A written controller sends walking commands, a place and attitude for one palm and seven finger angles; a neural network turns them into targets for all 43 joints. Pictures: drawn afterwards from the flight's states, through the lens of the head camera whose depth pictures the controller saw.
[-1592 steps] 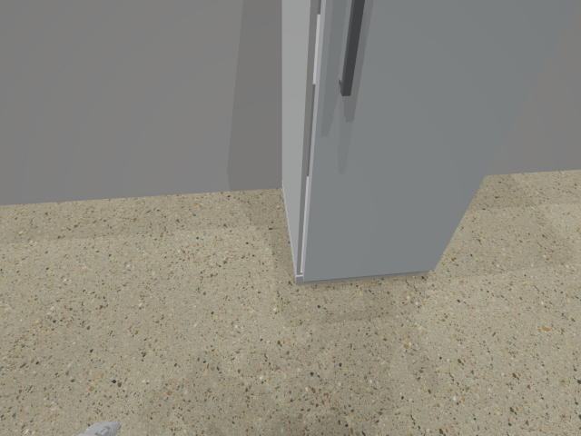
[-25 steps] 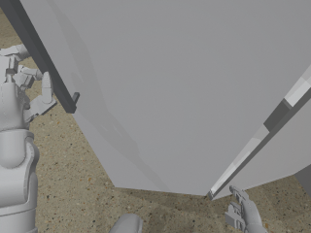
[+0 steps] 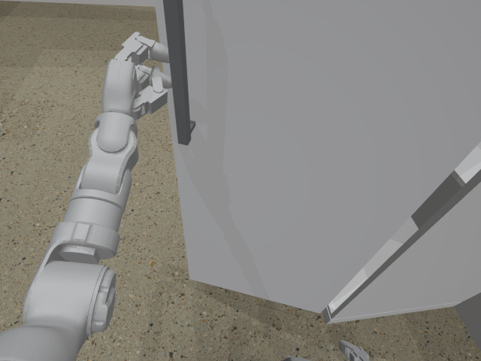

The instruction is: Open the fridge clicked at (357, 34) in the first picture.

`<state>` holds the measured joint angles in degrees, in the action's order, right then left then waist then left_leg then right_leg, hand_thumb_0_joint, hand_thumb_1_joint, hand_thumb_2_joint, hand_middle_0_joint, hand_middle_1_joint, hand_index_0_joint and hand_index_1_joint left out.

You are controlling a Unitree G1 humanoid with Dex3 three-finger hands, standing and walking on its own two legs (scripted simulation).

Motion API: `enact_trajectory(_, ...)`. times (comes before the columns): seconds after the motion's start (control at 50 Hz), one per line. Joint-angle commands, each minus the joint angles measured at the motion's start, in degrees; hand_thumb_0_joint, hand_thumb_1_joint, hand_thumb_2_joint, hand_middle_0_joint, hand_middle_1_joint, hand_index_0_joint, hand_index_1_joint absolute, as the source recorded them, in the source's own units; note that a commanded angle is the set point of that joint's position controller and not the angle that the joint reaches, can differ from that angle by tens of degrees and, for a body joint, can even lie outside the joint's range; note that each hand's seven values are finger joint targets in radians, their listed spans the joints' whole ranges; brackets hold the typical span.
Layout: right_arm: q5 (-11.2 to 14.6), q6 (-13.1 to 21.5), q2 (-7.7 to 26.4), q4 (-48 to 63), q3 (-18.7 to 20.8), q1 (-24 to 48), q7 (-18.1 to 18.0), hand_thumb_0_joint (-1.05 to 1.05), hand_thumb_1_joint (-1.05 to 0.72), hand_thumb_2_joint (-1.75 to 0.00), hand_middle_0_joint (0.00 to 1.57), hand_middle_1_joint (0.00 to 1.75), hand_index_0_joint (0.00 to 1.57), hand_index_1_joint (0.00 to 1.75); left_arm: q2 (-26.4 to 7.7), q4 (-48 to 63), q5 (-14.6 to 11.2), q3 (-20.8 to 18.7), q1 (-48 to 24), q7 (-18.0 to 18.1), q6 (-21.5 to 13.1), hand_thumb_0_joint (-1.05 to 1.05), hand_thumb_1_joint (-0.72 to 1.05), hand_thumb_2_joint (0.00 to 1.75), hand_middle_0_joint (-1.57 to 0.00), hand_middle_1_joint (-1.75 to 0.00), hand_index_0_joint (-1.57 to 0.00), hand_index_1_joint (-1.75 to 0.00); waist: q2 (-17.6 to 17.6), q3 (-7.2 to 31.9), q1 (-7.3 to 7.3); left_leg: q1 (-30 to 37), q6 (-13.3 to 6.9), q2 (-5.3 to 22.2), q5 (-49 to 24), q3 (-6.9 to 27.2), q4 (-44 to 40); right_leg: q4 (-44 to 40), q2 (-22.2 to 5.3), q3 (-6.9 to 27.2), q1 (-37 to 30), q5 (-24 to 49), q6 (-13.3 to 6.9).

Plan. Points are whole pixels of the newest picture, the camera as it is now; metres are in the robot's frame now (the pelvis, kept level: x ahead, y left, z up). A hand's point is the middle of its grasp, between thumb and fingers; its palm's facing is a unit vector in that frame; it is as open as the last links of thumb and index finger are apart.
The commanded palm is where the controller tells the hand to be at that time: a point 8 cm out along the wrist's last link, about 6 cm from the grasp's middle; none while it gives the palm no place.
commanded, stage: stop walking and hold the door back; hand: left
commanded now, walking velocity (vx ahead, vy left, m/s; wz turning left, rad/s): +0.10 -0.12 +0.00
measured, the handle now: (182, 52) +0.48 +0.15 +0.26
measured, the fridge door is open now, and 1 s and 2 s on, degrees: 69 69 69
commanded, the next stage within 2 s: loosen the grip on the handle in 0.72 s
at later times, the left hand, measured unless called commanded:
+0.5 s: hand (174, 100) +0.44 +0.16 +0.20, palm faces +0.26 -0.95 -0.15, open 4.6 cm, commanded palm +0.41 +0.20 +0.19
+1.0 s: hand (146, 94) +0.43 +0.20 +0.22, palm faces +0.30 -0.93 -0.20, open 6.0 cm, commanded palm +0.39 +0.22 +0.20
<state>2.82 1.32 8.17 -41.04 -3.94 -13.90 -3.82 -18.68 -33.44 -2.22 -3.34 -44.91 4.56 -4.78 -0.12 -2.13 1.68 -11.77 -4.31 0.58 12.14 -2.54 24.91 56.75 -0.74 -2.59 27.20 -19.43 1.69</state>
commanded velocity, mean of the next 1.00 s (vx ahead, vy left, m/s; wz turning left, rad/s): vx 0.01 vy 0.00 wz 0.00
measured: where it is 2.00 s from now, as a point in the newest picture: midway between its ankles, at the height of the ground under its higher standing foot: outside the picture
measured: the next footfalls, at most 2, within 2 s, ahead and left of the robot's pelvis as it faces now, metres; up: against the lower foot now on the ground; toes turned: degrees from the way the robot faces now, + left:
right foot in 0.28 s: +0.04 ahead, -0.15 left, +0.00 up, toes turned -5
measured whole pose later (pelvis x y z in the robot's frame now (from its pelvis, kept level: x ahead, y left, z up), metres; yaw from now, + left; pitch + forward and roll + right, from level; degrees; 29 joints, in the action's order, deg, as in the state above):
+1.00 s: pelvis -0.02 -0.04 -0.01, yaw -3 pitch +2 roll +0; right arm 1.2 8.0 14.7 -40.0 0.4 -17.4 -2.2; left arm -28.8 -46.5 1.5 -18.9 -45.3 -0.8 -6.1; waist 0.6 2.1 -1.1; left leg -17.6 -0.9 1.4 11.7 -4.5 27.8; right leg 27.2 0.5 -2.7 16.9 -11.8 -1.5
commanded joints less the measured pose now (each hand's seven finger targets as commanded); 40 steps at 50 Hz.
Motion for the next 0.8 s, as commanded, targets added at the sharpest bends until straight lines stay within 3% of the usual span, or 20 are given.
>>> enact_trajectory(0.0,-0.2,2.6,12.5,5.8,4.1,2.2,-1.6,0.0,-0.9,-0.9,0.2,0.3,0.2,0.3,-5.1,5.0,-0.2,0.2,-31.0,-0.9,-3.1,0.0,0.9,0.9,-0.45,-1.4,-0.45,-1.4,5.5,14.8,-2.91,15.8,-5.8,17.0,-11.6,16.1,-8.5,-1.9,-1.4,1.3,8.2,0.6,0.3)
enact_trajectory(0.04,-0.4,2.8,12.4,5.5,3.8,1.9,-1.9,0.0,-0.9,-0.9,0.2,0.3,0.2,0.3,-6.6,3.3,-0.4,-0.9,-32.1,-1.0,-3.3,0.0,0.9,0.9,-0.45,-1.4,-0.45,-1.4,4.5,15.1,-2.84,14.5,-5.7,16.4,-13.3,15.8,-8.5,-6.7,-1.1,0.5,4.8,0.0,0.2)
enact_trajectory(0.08,-0.6,3.1,12.5,5.7,4.0,1.8,-1.9,0.0,-0.9,-0.9,0.2,0.3,0.2,0.3,-9.9,5.1,-0.3,-3.8,-31.3,-0.8,-4.0,0.0,0.9,0.9,-0.45,-1.4,-0.45,-1.4,6.4,17.2,-2.39,15.0,-5.2,15.6,-15.7,13.6,-7.2,-12.0,0.0,-0.6,0.7,-1.2,0.1)
enact_trajectory(0.12,-0.7,3.5,12.4,6.0,3.9,2.5,-1.8,0.0,-0.9,-0.9,0.2,0.3,0.2,0.3,-10.4,7.0,-0.5,-4.3,-31.9,-0.8,-4.6,0.0,0.9,0.9,-0.45,-1.4,-0.45,-1.4,8.6,17.8,-2.12,14.0,-4.6,15.2,-15.1,11.7,-6.1,-17.9,0.7,-1.4,-3.7,-1.6,-0.1)
enact_trajectory(0.18,-0.6,3.8,13.1,6.2,3.8,3.1,-1.6,0.0,-0.9,-0.9,0.2,0.3,0.2,0.3,-12.1,7.0,-0.7,-5.6,-29.6,-0.9,-5.1,0.0,0.9,0.9,-0.45,-1.4,-0.45,-1.4,9.7,17.9,-1.66,9.6,-2.1,13.4,-14.8,8.5,-2.3,-30.0,1.4,-1.9,-13.4,3.7,-0.7)
enact_trajectory(0.22,-0.5,3.6,13.3,6.0,4.1,3.2,-1.6,0.0,-0.9,-0.9,0.2,0.3,0.2,0.3,-14.4,6.4,-0.5,-7.2,-29.3,-0.7,-5.6,0.0,0.9,0.9,-0.45,-1.4,-0.45,-1.4,5.2,19.4,-1.94,1.8,0.7,10.8,-10.2,5.3,2.4,-36.1,-2.4,3.1,-24.1,10.6,-2.5)
enact_trajectory(0.24,-0.4,3.3,13.0,5.9,4.3,2.7,-1.7,0.0,-0.9,-0.9,0.2,0.3,0.2,0.3,-15.3,5.2,-0.2,-7.2,-29.1,-0.5,-5.5,0.0,0.9,0.9,-0.45,-1.4,-0.45,-1.4,1.5,19.2,-2.71,-3.7,2.2,8.1,-5.8,3.3,5.1,-35.9,-7.5,8.7,-27.5,14.1,-4.5)
enact_trajectory(0.26,-0.4,3.3,13.0,6.4,4.5,2.6,-2.0,0.0,-0.9,-0.9,0.2,0.3,0.2,0.3,-17.0,5.5,-0.1,-8.4,-29.5,-0.2,-5.5,0.0,0.9,0.9,-0.45,-1.4,-0.45,-1.4,-2.6,19.3,-2.91,-6.4,3.7,5.3,-1.0,1.9,7.8,-36.0,-12.4,14.5,-27.6,18.4,-6.8)
enact_trajectory(0.28,-0.7,3.3,12.8,6.2,4.6,2.5,-2.3,0.0,-0.9,-0.9,0.2,0.3,0.2,0.3,-18.9,4.5,0.2,-10.5,-28.3,0.2,-5.7,0.0,0.9,0.9,-0.45,-1.4,-0.45,-1.4,-2.8,18.1,-2.76,-6.3,4.4,3.6,5.1,1.8,8.4,-35.9,-14.5,15.0,-25.7,22.5,-7.7)
enact_trajectory(0.32,0.4,3.0,13.2,6.6,5.2,2.5,-2.5,0.0,-0.9,-0.9,0.2,0.3,0.2,0.3,-18.1,2.7,-0.7,-10.0,-27.6,0.4,-4.8,0.0,0.9,0.9,-0.45,-1.4,-0.45,-1.4,-11.6,16.1,-1.86,-7.7,4.6,2.4,11.0,3.6,9.5,-38.0,-13.7,16.1,-23.6,13.4,-7.6)
enact_trajectory(0.34,0.6,3.0,13.8,6.0,5.3,2.6,-2.9,0.0,-0.9,-0.9,0.2,0.3,0.2,0.3,-19.7,2.3,-1.0,-11.4,-28.5,0.7,-4.6,0.0,0.9,0.9,-0.45,-1.4,-0.45,-1.4,-11.9,14.8,-1.74,-7.9,4.5,2.8,9.5,4.1,8.4,-37.9,-13.6,15.3,-24.0,16.1,-7.7)
enact_trajectory(0.36,0.2,3.2,13.8,5.8,5.0,2.6,-3.1,0.0,-0.9,-0.9,0.2,0.3,0.2,0.3,-19.7,2.0,-0.8,-12.0,-28.0,0.8,-4.7,0.0,0.9,0.9,-0.45,-1.4,-0.45,-1.4,-9.4,15.3,-1.49,-6.2,4.3,2.8,7.5,3.7,5.1,-36.4,-13.1,13.7,-24.4,20.1,-7.3)
enact_trajectory(0.4,0.2,3.4,14.4,5.5,5.3,1.9,-3.3,0.0,-0.9,-0.9,0.2,0.3,0.2,0.3,-18.7,4.1,-0.6,-11.2,-28.3,0.8,-5.0,0.0,0.9,0.9,-0.45,-1.4,-0.45,-1.4,-4.1,18.8,-2.07,1.9,3.7,4.3,-8.7,3.2,-0.6,-31.5,-9.6,8.6,-23.4,25.8,-4.8)
enact_trajectory(0.44,0.7,3.3,14.9,6.7,5.4,3.3,-2.9,0.0,-0.9,-0.9,0.2,0.3,0.2,0.3,-15.5,7.2,-1.1,-8.5,-28.1,0.5,-5.2,0.0,0.9,0.9,-0.45,-1.4,-0.45,-1.4,5.6,21.0,-1.96,7.9,2.0,9.4,-22.0,6.8,-0.2,-28.9,-4.8,4.3,-19.5,22.6,-1.8)
enact_trajectory(0.46,0.5,3.1,14.4,7.0,5.1,3.2,-2.8,0.0,-0.9,-0.9,0.2,0.3,0.2,0.3,-14.7,6.4,-1.1,-8.7,-25.1,0.5,-5.2,0.0,0.9,0.9,-0.45,-1.4,-0.45,-1.4,6.8,20.7,-1.9,7.7,1.2,10.9,-22.1,8.5,-0.2,-29.2,-3.2,3.5,-18.5,18.6,-1.2)
enact_trajectory(0.48,0.3,2.9,14.9,7.2,5.3,3.4,-2.8,0.0,-0.9,-0.9,0.2,0.3,0.2,0.3,-17.4,7.9,-0.7,-10.8,-24.4,0.8,-5.4,0.0,0.9,0.9,-0.45,-1.4,-0.45,-1.4,7.2,20.1,-1.69,6.3,1.0,11.1,-22.0,8.6,0.0,-29.9,-3.0,3.7,-18.8,18.3,-1.3)
enact_trajectory(0.6,0.3,2.5,14.7,7.4,5.3,2.6,-2.9,0.0,-0.9,-0.9,0.2,0.3,0.2,0.3,-20.1,9.8,-0.4,-12.1,-22.0,1.2,-5.4,0.0,0.9,0.9,-0.45,-1.4,-0.45,-1.4,0.3,19.5,-2.11,1.9,3.6,6.9,-11.8,4.1,2.9,-33.6,-7.3,8.7,-21.7,24.0,-3.2)
enact_trajectory(0.64,0.3,2.5,14.7,7.2,5.1,2.9,-3.0,0.0,-0.9,-0.9,0.2,0.3,0.2,0.3,-19.0,9.0,-0.7,-10.6,-22.8,1.2,-5.2,0.0,0.9,0.9,-0.45,-1.4,-0.45,-1.4,2.4,18.4,-2.42,1.8,3.5,6.7,-10.5,4.0,2.2,-34.0,-7.3,8.5,-20.9,22.4,-3.1)
enact_trajectory(0.72,0.2,2.4,14.8,7.0,5.0,2.2,-3.1,0.0,-0.9,-0.9,0.2,0.3,0.2,0.3,-22.4,5.2,-0.2,-13.5,-23.3,1.3,-5.2,0.0,0.9,0.9,-0.45,-1.4,-0.45,-1.4,-0.4,18.9,-2.06,2.3,3.1,6.8,-9.2,4.1,1.8,-35.0,-6.2,8.2,-19.6,18.3,-2.3)
enact_trajectory(0.78,0.2,2.5,14.7,7.0,4.7,2.2,-3.2,0.0,-0.9,-0.9,0.2,0.3,0.2,0.3,-20.5,4.3,-0.4,-11.5,-24.9,1.0,-5.4,0.0,0.9,0.9,-0.45,-1.4,-0.45,-1.4,0.5,19.0,-2.21,2.9,2.9,7.3,-10.2,4.4,1.0,-34.6,-5.5,7.4,-19.5,18.3,-2.0)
